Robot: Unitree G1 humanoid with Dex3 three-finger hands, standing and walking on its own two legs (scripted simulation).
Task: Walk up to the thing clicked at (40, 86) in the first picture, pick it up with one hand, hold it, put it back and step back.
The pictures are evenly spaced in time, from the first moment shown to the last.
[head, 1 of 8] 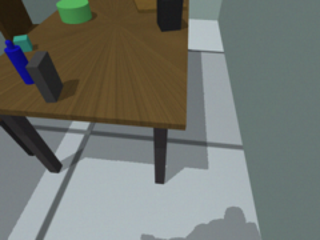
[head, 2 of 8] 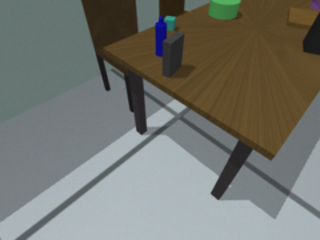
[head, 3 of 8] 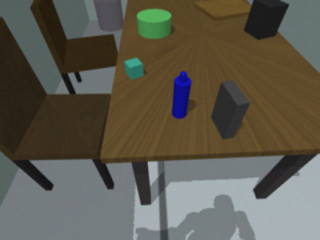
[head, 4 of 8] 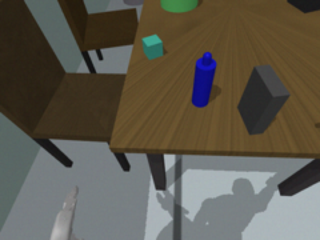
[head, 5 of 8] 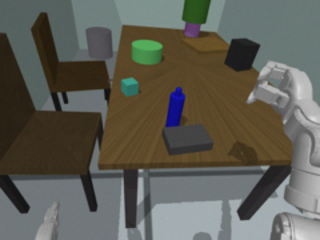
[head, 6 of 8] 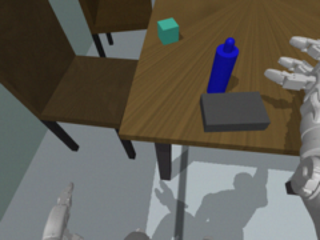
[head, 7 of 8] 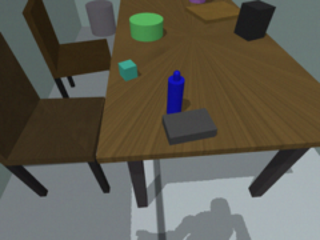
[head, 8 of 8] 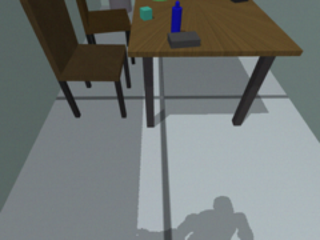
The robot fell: no
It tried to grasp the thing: yes
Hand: right
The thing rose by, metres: 0.00
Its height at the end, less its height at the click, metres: -0.06
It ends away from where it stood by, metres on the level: 0.10
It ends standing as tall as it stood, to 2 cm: no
